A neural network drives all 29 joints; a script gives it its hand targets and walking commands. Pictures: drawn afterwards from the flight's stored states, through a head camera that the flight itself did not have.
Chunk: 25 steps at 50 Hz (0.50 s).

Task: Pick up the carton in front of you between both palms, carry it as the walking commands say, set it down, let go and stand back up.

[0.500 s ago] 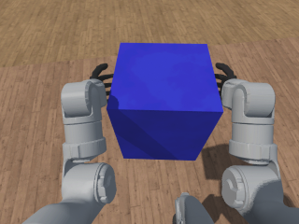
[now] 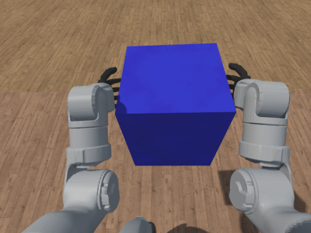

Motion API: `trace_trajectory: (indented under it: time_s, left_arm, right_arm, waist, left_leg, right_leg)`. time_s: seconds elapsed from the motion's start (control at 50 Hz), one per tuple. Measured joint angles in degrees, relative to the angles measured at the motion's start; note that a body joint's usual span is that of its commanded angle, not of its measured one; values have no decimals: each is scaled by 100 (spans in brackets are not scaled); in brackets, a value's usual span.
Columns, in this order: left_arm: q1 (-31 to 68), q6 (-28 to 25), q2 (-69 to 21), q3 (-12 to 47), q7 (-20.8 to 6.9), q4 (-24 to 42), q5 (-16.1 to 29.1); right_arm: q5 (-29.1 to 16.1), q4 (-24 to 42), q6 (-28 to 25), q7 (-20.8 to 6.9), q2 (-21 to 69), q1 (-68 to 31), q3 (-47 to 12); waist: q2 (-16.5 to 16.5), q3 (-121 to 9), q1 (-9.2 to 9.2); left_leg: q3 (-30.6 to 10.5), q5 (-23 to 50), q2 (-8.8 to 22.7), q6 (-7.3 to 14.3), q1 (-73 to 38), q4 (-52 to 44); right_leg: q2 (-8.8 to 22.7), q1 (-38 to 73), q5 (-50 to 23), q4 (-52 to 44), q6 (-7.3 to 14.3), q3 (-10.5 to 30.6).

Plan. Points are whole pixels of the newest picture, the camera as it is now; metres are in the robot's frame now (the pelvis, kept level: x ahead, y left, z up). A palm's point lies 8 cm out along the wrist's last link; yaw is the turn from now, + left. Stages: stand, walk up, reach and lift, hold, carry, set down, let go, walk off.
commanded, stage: carry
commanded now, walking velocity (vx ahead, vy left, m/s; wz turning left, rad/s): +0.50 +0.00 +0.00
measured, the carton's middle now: (171, 110) +0.39 +0.01 +0.11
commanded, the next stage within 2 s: none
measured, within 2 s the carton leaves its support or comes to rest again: neither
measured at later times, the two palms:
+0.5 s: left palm (136, 21) +0.68 +0.14 +0.21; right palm (231, 17) +0.70 -0.16 +0.22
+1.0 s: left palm out of the picture +1.01 +0.13 +0.26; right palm out of the picture +0.97 -0.17 +0.26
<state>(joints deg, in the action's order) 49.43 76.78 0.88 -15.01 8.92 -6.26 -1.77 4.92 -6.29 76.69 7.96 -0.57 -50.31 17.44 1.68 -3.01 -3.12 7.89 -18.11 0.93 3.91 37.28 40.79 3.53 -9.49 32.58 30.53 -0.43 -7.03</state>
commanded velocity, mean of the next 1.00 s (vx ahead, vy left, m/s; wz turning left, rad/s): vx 0.50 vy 0.00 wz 0.00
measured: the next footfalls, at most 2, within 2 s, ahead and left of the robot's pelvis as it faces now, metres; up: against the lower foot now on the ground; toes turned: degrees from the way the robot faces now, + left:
right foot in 0.38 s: +0.42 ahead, -0.11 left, +0.07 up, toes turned -8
left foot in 0.78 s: +0.68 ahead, +0.10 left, +0.11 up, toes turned +7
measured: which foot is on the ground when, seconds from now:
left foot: down 0.00-0.40, up 0.42-0.76, down 0.78-1.00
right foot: down 0.00-0.00, up 0.02-0.36, down 0.38-0.78, up 0.80-1.00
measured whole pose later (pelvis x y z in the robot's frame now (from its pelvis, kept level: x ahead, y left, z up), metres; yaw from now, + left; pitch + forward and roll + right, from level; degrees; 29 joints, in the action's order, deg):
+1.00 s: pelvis +0.62 +0.02 +0.11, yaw -1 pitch +4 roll +0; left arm 49.2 77.9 1.0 -16.5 7.6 -7.6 -4.0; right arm 1.7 -7.1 75.7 9.3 -0.9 -46.6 13.6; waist 0.4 -0.2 5.7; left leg 8.1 -24.6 0.2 3.9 21.4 33.3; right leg 1.3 -41.1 26.2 73.1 2.0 -1.5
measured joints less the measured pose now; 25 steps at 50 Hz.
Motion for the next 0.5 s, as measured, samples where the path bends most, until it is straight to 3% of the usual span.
trace_trajectory:
  time_s: [0.04, 0.08, 0.12, 0.18, 0.26, 0.32, 0.38, 0.42, 0.46, 0.5]
  left_arm:
    - [-24, -31, 121, -63, -60, -197, -2]
    - [-72, -42, 161, -118, -114, -411, -28]
    - [-62, 11, 130, -130, -121, -526, -98]
    - [-44, 84, 39, -133, -122, -412, -211]
    - [-30, 127, -45, -188, -123, 17, -276]
    - [-10, 144, -66, -227, -124, 234, -298]
    - [97, 112, -75, -222, -124, 60, -318]
    - [161, -38, -137, -123, -124, -244, -369]
    - [69, -90, -171, 7, -126, -405, -392]
    - [-106, -53, -136, 116, -123, -368, -297]
  right_arm:
    - [50, -349, -158, 1, 63, -34, -113]
    - [79, -537, -209, 0, 99, 83, -243]
    - [-14, -525, -181, 2, 59, 268, -353]
    - [-204, -317, -131, 62, -11, 420, -418]
    - [-325, -38, -131, 123, -38, 324, -351]
    - [-338, 2, -152, 130, -45, 169, -303]
    - [-344, -167, -134, 127, -112, 26, -227]
    - [-355, -340, -166, 80, -236, 10, -153]
    - [-322, -498, -168, 26, -272, 50, -86]
    - [-247, -555, -90, 21, -235, 47, -61]
  waist:
    - [79, -40, 247]
    - [-23, -40, 476]
    - [-82, 19, 647]
    - [-119, 165, 809]
    - [-142, 239, 894]
    - [-187, 154, 847]
    - [-331, 24, 668]
    - [-435, 21, 419]
    - [-335, 42, 175]
    - [-274, 102, -12]
  left_leg:
    - [134, -80, -102, 57, -206, 213]
    - [105, -429, -110, 65, -473, 186]
    - [59, -506, -105, 9, -811, -123]
    - [15, -553, -81, -11, -1319, -588]
    - [-13, -769, -50, -61, -1899, -983]
    - [-31, -1020, 1, -179, -2338, -1190]
    - [-112, -1492, 227, -332, -2688, -916]
    - [-346, -1535, 396, -351, -2395, 374]
    - [-697, -1333, 154, -330, -1701, 2181]
    - [-770, -1072, -22, -255, -976, 3371]
  right_leg:
    - [135, -355, 3, 1365, -2, 267]
    - [-129, -1081, -145, 3169, 74, 621]
    - [-291, -1818, -369, 4311, 159, 668]
    - [-311, -2685, -601, 4537, 238, 589]
    - [-152, -3399, -786, 3566, 220, 466]
    - [-71, -3376, -1091, 2191, 224, 307]
    - [-252, -2759, -1452, 928, 376, -116]
    - [-370, -2528, -1417, 1100, 422, -271]
    - [-383, -2268, -1122, 1102, 429, -250]
    - [-381, -1934, -1050, 809, 378, -205]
